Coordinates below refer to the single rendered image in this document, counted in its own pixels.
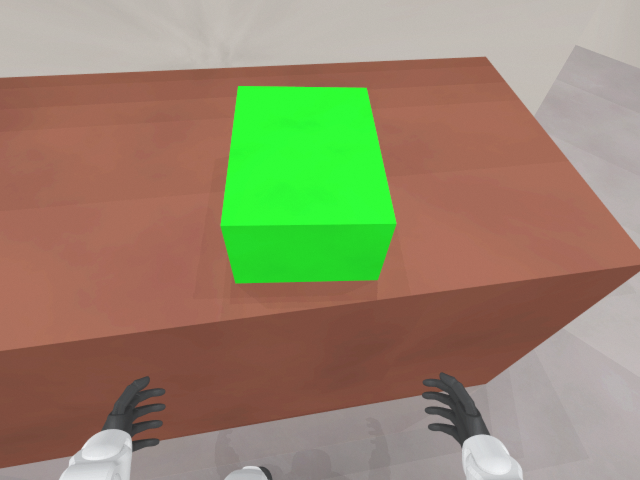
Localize robot left shin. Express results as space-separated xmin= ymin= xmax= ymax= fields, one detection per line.
xmin=243 ymin=466 xmax=267 ymax=478

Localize robot right forearm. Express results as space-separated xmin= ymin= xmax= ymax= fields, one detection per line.
xmin=462 ymin=434 xmax=523 ymax=480

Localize left robot hand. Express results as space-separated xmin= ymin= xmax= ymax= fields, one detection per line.
xmin=101 ymin=376 xmax=166 ymax=452

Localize right robot hand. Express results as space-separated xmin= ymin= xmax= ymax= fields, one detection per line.
xmin=422 ymin=372 xmax=491 ymax=448

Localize pedestal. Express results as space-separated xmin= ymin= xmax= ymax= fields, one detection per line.
xmin=0 ymin=57 xmax=640 ymax=469

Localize carton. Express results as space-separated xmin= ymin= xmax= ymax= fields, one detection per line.
xmin=221 ymin=86 xmax=397 ymax=283

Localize robot left forearm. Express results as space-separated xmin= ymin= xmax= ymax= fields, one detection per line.
xmin=59 ymin=429 xmax=132 ymax=480

